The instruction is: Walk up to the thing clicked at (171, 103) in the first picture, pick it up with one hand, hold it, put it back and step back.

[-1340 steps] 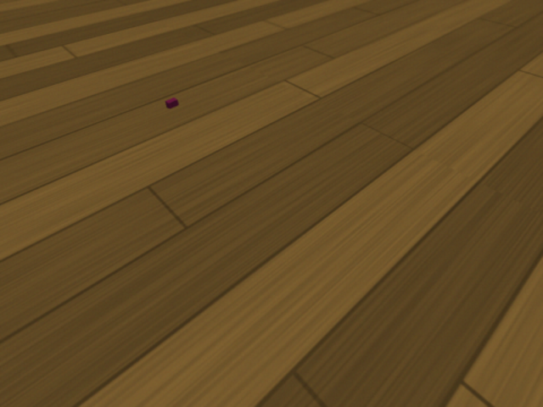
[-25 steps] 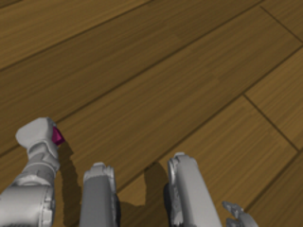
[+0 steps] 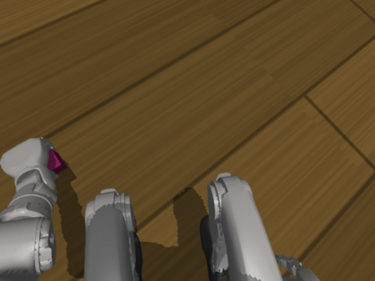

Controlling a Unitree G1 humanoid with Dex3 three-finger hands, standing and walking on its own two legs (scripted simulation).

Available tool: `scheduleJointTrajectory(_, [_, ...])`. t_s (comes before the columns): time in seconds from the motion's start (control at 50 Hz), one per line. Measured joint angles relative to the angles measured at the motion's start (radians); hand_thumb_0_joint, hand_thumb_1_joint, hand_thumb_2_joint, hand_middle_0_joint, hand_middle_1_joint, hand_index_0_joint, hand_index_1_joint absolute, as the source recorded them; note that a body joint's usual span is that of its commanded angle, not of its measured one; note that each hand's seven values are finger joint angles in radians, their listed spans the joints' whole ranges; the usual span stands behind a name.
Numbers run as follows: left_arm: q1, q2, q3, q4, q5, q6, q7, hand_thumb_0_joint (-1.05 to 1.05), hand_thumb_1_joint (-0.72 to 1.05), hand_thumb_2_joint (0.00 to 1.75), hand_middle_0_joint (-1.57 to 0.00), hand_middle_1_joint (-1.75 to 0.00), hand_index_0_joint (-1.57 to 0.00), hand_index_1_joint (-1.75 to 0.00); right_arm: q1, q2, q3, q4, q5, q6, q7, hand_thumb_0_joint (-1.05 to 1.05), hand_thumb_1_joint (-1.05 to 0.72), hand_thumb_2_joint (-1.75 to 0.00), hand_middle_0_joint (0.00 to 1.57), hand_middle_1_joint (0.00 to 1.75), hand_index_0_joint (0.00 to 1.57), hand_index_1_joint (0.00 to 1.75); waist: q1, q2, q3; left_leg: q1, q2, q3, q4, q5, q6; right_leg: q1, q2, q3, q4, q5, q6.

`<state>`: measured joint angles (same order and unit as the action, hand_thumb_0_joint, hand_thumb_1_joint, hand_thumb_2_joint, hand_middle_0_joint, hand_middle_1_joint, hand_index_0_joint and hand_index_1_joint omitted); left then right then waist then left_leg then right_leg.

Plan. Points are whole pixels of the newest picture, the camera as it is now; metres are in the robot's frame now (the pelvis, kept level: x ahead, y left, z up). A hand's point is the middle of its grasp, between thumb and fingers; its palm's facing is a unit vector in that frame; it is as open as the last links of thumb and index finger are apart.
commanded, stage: crouch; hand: left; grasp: from above
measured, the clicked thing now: (45, 167) +0.40 +0.31 -0.20
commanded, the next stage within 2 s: lower in 0.22 s
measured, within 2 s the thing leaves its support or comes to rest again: rests again in 1.38 s
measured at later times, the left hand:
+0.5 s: hand (51, 174) +0.39 +0.31 -0.22, palm faces -0.39 -0.24 -0.89, open 7.6 cm
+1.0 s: hand (62, 174) +0.40 +0.30 -0.28, palm faces -0.38 -0.28 -0.88, open 7.7 cm
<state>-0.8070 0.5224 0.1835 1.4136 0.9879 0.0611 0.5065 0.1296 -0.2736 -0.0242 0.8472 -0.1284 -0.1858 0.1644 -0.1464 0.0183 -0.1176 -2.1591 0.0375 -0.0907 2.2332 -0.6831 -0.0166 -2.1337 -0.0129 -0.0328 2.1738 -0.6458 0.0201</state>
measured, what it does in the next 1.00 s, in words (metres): lowers itself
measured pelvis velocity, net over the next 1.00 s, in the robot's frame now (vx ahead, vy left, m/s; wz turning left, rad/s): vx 0.00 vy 0.01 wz -0.06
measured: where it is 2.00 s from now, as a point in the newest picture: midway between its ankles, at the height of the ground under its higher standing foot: (175, 271)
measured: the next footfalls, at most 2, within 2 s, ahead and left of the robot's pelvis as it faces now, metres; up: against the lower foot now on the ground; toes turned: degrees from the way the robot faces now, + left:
none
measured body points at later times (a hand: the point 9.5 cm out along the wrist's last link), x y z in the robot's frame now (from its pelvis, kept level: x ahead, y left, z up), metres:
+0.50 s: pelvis +0.00 +0.00 -0.04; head +0.22 +0.04 +0.35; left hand +0.41 +0.31 -0.17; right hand +0.06 -0.27 -0.16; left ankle +0.08 +0.13 -0.35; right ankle +0.10 -0.13 -0.35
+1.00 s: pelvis +0.00 +0.01 -0.08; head +0.25 +0.06 +0.30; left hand +0.42 +0.31 -0.23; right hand +0.04 -0.26 -0.18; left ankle +0.08 +0.13 -0.35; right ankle +0.10 -0.13 -0.35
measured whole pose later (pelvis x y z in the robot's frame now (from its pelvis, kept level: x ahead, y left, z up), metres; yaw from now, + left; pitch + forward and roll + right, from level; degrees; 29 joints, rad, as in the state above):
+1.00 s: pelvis +0.00 +0.01 -0.08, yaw -3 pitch +31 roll -8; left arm -0.91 0.69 0.34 1.72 1.10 -0.08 0.66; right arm 0.12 -0.30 0.04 0.87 -0.24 -0.25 0.30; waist -0.23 -0.02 0.02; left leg -2.34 0.02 -0.16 2.50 -0.71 -0.01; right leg -2.29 0.00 -0.07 2.40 -0.65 0.04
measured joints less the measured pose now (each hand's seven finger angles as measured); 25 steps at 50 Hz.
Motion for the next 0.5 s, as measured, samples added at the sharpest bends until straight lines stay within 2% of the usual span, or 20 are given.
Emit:
scheduleJointTrajectory(0.36, [-0.032, 0.031, 0.03, 0.079, 0.033, -0.028, 0.033, 0.0, 0.35, 0.16, -0.99, -0.13, -0.99, -0.14, 0.002, -0.01, 0.007, 0.018, -0.018, -0.022, 0.036, 0.01, -0.89, -0.89, 0.2, 0.3, 0.2, 0.3, -0.015, -0.003, 0.017, -0.082, -0.009, -0.009, 0.092, 0.003, 0.004, -0.074, 0.0, 0.0, 0.085, 0.003, 0.005])
scheduleJointTrajectory(0.46, [-0.041, 0.042, 0.022, 0.112, 0.042, -0.048, 0.037, -0.01, 0.34, 0.17, -1.0, -0.12, -1.0, -0.13, -0.001, -0.016, 0.011, 0.024, -0.022, -0.027, 0.046, 0.01, -0.89, -0.89, 0.2, 0.3, 0.2, 0.3, -0.016, -0.007, 0.026, -0.1, -0.009, -0.013, 0.113, 0.0, 0.004, -0.091, 0.001, -0.002, 0.103, 0.0, 0.008])
scheduleJointTrajectory(0.5, [-0.045, 0.049, 0.032, 0.122, 0.05, -0.062, 0.037, -0.01, 0.34, 0.17, -1.01, -0.12, -1.0, -0.13, -0.002, -0.019, 0.013, 0.023, -0.026, -0.031, 0.05, 0.01, -0.89, -0.89, 0.2, 0.3, 0.2, 0.3, -0.018, -0.011, 0.034, -0.108, -0.01, -0.016, 0.125, -0.001, 0.003, -0.098, 0.001, -0.003, 0.114, -0.001, 0.009])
